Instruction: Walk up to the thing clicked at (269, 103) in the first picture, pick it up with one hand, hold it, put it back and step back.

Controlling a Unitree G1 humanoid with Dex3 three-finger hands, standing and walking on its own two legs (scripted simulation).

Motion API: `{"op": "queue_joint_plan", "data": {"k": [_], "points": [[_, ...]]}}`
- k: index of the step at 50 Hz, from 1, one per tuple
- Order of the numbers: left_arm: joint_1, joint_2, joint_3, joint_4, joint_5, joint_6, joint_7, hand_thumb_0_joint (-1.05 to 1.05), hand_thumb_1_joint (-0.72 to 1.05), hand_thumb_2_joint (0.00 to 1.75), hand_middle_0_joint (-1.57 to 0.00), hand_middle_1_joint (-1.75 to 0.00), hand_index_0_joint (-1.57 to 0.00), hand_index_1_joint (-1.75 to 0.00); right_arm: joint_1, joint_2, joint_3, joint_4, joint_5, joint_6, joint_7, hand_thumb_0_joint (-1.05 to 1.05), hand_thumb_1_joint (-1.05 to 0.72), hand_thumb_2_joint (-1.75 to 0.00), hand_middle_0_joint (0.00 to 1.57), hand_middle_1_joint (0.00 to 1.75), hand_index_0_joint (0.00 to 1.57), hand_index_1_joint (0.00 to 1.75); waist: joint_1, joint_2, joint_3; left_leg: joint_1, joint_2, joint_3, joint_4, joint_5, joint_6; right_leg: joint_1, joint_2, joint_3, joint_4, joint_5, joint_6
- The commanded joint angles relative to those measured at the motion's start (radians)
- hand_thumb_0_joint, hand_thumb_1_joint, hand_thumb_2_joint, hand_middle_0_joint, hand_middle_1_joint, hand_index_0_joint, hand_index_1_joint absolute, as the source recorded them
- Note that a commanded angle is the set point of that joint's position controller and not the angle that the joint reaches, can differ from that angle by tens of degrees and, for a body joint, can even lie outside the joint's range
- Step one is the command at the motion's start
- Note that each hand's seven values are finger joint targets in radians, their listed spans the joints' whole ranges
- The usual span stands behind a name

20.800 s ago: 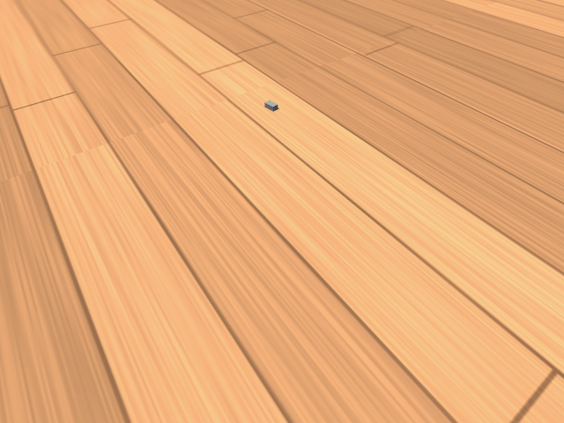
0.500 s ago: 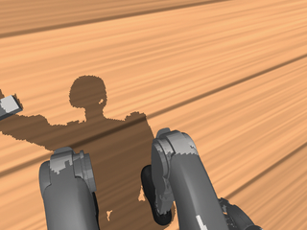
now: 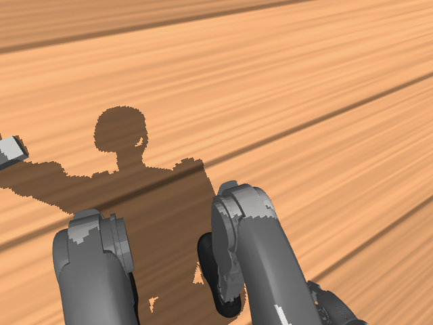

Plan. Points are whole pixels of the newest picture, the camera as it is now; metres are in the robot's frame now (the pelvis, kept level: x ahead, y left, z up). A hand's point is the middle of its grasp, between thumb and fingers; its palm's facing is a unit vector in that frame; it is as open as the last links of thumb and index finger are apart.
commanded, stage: rise first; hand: left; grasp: from above
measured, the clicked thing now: (0, 155) +0.45 +0.35 -0.30
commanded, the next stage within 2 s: none
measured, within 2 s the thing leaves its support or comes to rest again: neither
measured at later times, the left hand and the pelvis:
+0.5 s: hand out of the picture +0.41 +0.39 -0.17, palm faces -0.36 -0.22 -0.90, open 12.9 cm; pelvis +0.00 +0.00 +0.00, yaw +1 degrees
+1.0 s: hand out of the picture +0.41 +0.39 -0.18, palm faces -0.36 -0.22 -0.91, open 12.9 cm; pelvis +0.00 +0.00 +0.00, yaw +1 degrees
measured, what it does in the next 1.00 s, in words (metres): stands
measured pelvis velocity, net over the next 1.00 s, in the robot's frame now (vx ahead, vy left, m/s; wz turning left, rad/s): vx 0.00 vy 0.00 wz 0.01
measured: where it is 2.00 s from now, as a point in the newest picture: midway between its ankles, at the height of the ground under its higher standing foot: (177, 305)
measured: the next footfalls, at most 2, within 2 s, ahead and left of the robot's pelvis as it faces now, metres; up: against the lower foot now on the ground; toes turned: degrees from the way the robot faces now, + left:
none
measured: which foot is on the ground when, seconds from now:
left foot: down 0.00-1.00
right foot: down 0.00-1.00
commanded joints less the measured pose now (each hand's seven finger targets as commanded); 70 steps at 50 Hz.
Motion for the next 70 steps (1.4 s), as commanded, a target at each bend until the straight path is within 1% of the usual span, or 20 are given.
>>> {"op": "queue_joint_plan", "data": {"k": [1,3,6,9,10,18,19,20,22,24,28,31,42,48,50,53,57,60,65,70], "points": [[-0.227,0.295,0.017,-0.123,-0.005,-0.012,0.025,0.00,-0.33,0.80,-0.28,-0.84,-0.28,-0.84,0.198,-0.272,-0.082,-0.001,0.014,0.001,-0.004,0.00,-0.90,-0.90,0.20,0.30,0.20,0.30,0.018,0.368,-0.678,0.504,0.006,0.061,-0.271,0.222,0.019,0.348,0.030,-0.051,-0.210,0.240,-0.050],[-0.225,0.283,0.016,-0.113,-0.009,-0.020,0.025,0.00,-0.32,0.79,-0.28,-0.84,-0.28,-0.84,0.201,-0.274,-0.079,-0.004,0.008,0.001,-0.002,0.00,-0.89,-0.90,0.20,0.30,0.20,0.30,0.004,0.341,-0.655,0.465,0.004,0.066,-0.267,0.202,0.024,0.365,0.029,-0.051,-0.225,0.229,-0.045],[-0.233,0.304,0.023,-0.133,0.004,-0.027,0.025,0.00,-0.33,0.80,-0.28,-0.85,-0.28,-0.85,0.192,-0.273,-0.081,-0.006,0.013,0.001,-0.003,0.00,-0.89,-0.90,0.20,0.30,0.20,0.30,0.022,0.382,-0.663,0.495,0.003,0.066,-0.281,0.193,0.018,0.342,0.029,-0.051,-0.216,0.212,-0.052],[-0.255,0.290,0.016,-0.141,0.009,-0.028,0.033,0.00,-0.34,0.81,-0.27,-0.86,-0.27,-0.86,0.200,-0.272,-0.082,-0.001,0.010,0.001,-0.002,0.00,-0.90,-0.90,0.20,0.30,0.20,0.30,0.007,0.370,-0.672,0.502,0.005,0.065,-0.275,0.202,0.019,0.345,0.030,-0.051,-0.222,0.225,-0.050],[-0.252,0.297,0.020,-0.147,0.006,-0.029,0.035,0.00,-0.34,0.81,-0.28,-0.84,-0.27,-0.85,0.197,-0.271,-0.084,0.000,0.016,0.001,-0.003,0.00,-0.90,-0.90,0.20,0.30,0.20,0.30,0.018,0.379,-0.681,0.510,0.005,0.066,-0.279,0.205,0.017,0.336,0.028,-0.049,-0.219,0.225,-0.052],[-0.252,0.298,0.014,-0.144,0.007,-0.011,0.032,0.00,-0.35,0.81,-0.27,-0.85,-0.27,-0.86,0.200,-0.275,-0.092,0.004,0.018,-0.002,-0.003,0.00,-0.90,-0.90,0.20,0.30,0.20,0.30,0.022,0.411,-0.670,0.528,0.007,0.059,-0.299,0.200,0.012,0.309,0.021,-0.051,-0.211,0.217,-0.055],[-0.258,0.268,0.001,-0.144,0.008,-0.007,0.028,0.00,-0.36,0.82,-0.26,-0.86,-0.26,-0.86,0.208,-0.275,-0.095,0.005,0.014,-0.001,-0.003,0.00,-0.90,-0.90,0.20,0.30,0.20,0.30,0.002,0.401,-0.673,0.534,0.008,0.058,-0.296,0.207,0.012,0.314,0.021,-0.053,-0.213,0.226,-0.053],[-0.250,0.273,0.001,-0.150,0.004,-0.006,0.024,0.00,-0.36,0.82,-0.27,-0.85,-0.27,-0.86,0.204,-0.271,-0.098,0.007,0.019,-0.002,-0.002,0.00,-0.90,-0.90,0.20,0.30,0.20,0.30,0.021,0.400,-0.680,0.538,0.007,0.061,-0.299,0.208,0.013,0.309,0.023,-0.050,-0.215,0.222,-0.055],[-0.253,0.286,0.007,-0.161,0.001,-0.005,0.019,0.00,-0.36,0.82,-0.27,-0.85,-0.26,-0.86,0.201,-0.271,-0.097,0.002,0.023,0.000,-0.002,0.00,-0.90,-0.90,0.20,0.30,0.20,0.30,0.026,0.415,-0.693,0.544,0.006,0.061,-0.304,0.213,0.011,0.312,0.022,-0.049,-0.213,0.225,-0.056],[-0.238,0.261,-0.011,-0.146,0.003,-0.001,0.009,0.00,-0.36,0.82,-0.27,-0.85,-0.26,-0.86,0.206,-0.270,-0.099,0.002,0.023,0.002,-0.001,0.00,-0.90,-0.90,0.20,0.30,0.20,0.30,0.019,0.391,-0.677,0.527,0.003,0.068,-0.297,0.212,0.015,0.321,0.024,-0.045,-0.223,0.227,-0.055],[-0.230,0.274,-0.006,-0.135,0.001,-0.007,-0.001,0.00,-0.35,0.81,-0.27,-0.87,-0.27,-0.86,0.201,-0.266,-0.094,-0.002,0.025,0.004,-0.002,0.00,-0.90,-0.90,0.20,0.30,0.20,0.30,0.026,0.362,-0.664,0.492,0.001,0.077,-0.288,0.199,0.019,0.345,0.026,-0.038,-0.231,0.218,-0.051],[-0.256,0.289,0.004,-0.141,0.001,-0.017,-0.001,0.00,-0.34,0.81,-0.27,-0.86,-0.27,-0.86,0.209,-0.275,-0.092,-0.002,0.025,0.003,-0.003,0.00,-0.89,-0.90,0.20,0.30,0.20,0.30,0.011,0.332,-0.649,0.478,0.001,0.071,-0.287,0.190,0.024,0.341,0.023,-0.040,-0.233,0.210,-0.048],[-0.268,0.315,0.024,-0.140,0.015,-0.031,0.032,0.00,-0.33,0.81,-0.27,-0.85,-0.27,-0.85,0.203,-0.278,-0.081,0.002,0.010,-0.004,-0.006,0.00,-0.89,-0.90,0.20,0.30,0.20,0.30,0.019,0.403,-0.689,0.521,0.003,0.071,-0.286,0.208,0.015,0.327,0.025,-0.050,-0.214,0.222,-0.053],[-0.245,0.287,0.013,-0.126,0.009,-0.017,0.031,0.00,-0.32,0.80,-0.29,-0.83,-0.29,-0.83,0.202,-0.274,-0.087,0.000,0.011,-0.007,-0.001,0.00,-0.89,-0.90,0.20,0.30,0.20,0.30,0.016,0.390,-0.664,0.498,0.002,0.074,-0.291,0.189,0.018,0.325,0.025,-0.048,-0.223,0.208,-0.052],[-0.242,0.274,-0.010,-0.122,0.011,-0.015,0.020,0.00,-0.31,0.79,-0.29,-0.84,-0.29,-0.83,0.200,-0.271,-0.089,0.003,0.013,-0.009,0.000,0.00,-0.89,-0.90,0.20,0.30,0.20,0.30,0.013,0.378,-0.654,0.497,0.003,0.073,-0.289,0.181,0.019,0.317,0.027,-0.045,-0.224,0.200,-0.053],[-0.232,0.291,0.009,-0.106,0.005,-0.019,0.018,0.00,-0.30,0.78,-0.30,-0.83,-0.30,-0.83,0.201,-0.270,-0.087,0.002,0.013,-0.010,0.000,0.00,-0.89,-0.90,0.20,0.30,0.20,0.30,0.018,0.346,-0.669,0.465,0.001,0.077,-0.277,0.182,0.024,0.354,0.029,-0.041,-0.231,0.202,-0.048],[-0.269,0.285,-0.008,-0.110,0.010,-0.030,0.016,0.00,-0.31,0.78,-0.28,-0.85,-0.29,-0.84,0.206,-0.276,-0.081,0.007,0.010,-0.015,-0.001,0.00,-0.89,-0.90,0.20,0.30,0.20,0.30,-0.005,0.335,-0.655,0.471,0.003,0.071,-0.264,0.189,0.026,0.341,0.028,-0.042,-0.228,0.212,-0.047],[-0.252,0.315,0.009,-0.108,0.018,-0.039,0.026,0.00,-0.29,0.77,-0.30,-0.82,-0.30,-0.82,0.198,-0.276,-0.078,0.005,0.012,-0.016,-0.003,0.00,-0.89,-0.90,0.20,0.30,0.20,0.30,0.018,0.363,-0.665,0.485,0.003,0.070,-0.276,0.183,0.019,0.337,0.028,-0.047,-0.222,0.198,-0.051],[-0.254,0.291,0.005,-0.125,0.024,-0.034,0.038,0.00,-0.28,0.76,-0.31,-0.80,-0.31,-0.80,0.191,-0.278,-0.085,0.003,0.011,-0.016,-0.002,0.00,-0.89,-0.90,0.20,0.30,0.20,0.30,0.021,0.431,-0.682,0.550,0.003,0.056,-0.301,0.202,0.005,0.289,0.024,-0.058,-0.194,0.211,-0.059],[-0.246,0.280,0.006,-0.145,0.021,-0.021,0.036,0.00,-0.27,0.76,-0.33,-0.77,-0.33,-0.77,0.198,-0.276,-0.093,0.005,0.013,-0.013,0.000,0.00,-0.89,-0.89,0.20,0.30,0.20,0.30,0.024,0.422,-0.684,0.541,0.002,0.066,-0.299,0.208,0.009,0.295,0.022,-0.054,-0.205,0.218,-0.056]]}}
